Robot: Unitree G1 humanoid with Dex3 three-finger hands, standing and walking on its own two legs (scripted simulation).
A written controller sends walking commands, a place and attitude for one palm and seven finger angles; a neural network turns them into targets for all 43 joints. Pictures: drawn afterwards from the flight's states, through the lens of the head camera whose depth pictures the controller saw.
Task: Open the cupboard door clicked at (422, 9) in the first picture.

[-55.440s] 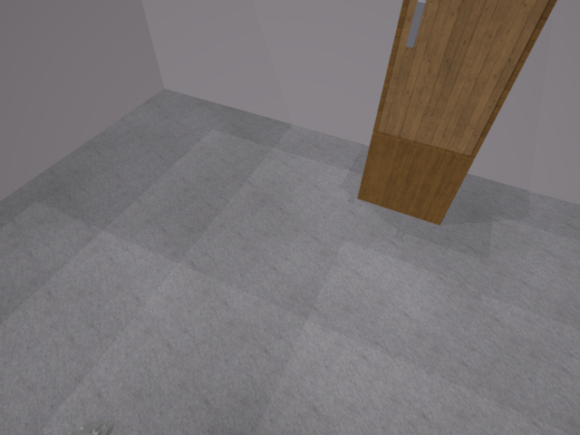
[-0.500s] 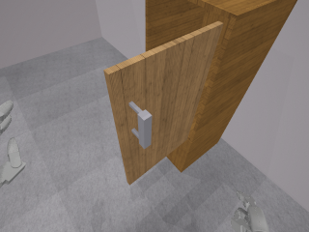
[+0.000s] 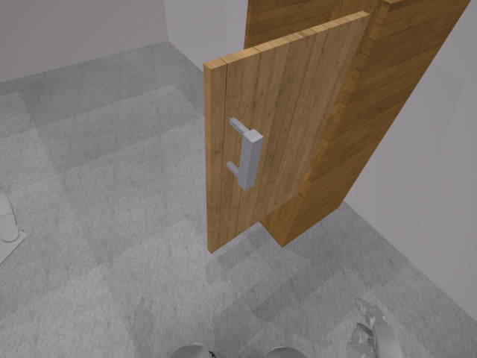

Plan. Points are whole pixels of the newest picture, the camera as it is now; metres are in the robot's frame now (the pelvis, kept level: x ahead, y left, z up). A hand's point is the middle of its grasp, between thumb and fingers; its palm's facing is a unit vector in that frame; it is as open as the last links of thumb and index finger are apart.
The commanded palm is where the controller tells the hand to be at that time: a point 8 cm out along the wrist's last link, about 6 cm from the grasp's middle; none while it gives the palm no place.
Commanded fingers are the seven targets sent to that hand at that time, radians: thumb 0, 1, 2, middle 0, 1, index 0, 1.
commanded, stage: step back with the hand held close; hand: left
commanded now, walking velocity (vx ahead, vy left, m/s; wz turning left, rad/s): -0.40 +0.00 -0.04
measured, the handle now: (241, 154) +0.43 +0.03 +0.09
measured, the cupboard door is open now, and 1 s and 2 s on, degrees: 92 92 92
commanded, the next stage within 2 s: stop stepping back and stand still in 0.18 s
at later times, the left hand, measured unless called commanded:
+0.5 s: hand (18, 321) +0.13 +0.23 +0.17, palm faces +0.30 -0.83 -0.47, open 7.4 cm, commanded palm +0.07 +0.27 +0.19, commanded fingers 0.00 0.90 0.90 -0.20 -0.30 -0.20 -0.30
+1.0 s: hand out of the picture +0.07 +0.24 +0.18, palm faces +0.38 -0.80 -0.47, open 7.4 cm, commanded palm +0.00 +0.28 +0.19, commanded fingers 0.00 0.90 0.90 -0.20 -0.30 -0.20 -0.30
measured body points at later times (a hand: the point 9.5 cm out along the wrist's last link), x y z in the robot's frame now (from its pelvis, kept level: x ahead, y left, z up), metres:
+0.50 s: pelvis -0.10 -0.01 +0.00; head -0.09 +0.01 +0.45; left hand +0.11 +0.27 +0.19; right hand +0.03 -0.28 -0.07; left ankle -0.03 +0.07 -0.73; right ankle -0.17 -0.13 -0.72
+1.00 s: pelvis -0.15 -0.01 +0.01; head -0.15 +0.00 +0.46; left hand +0.04 +0.28 +0.20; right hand -0.01 -0.24 -0.08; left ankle -0.11 +0.11 -0.73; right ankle -0.17 -0.11 -0.73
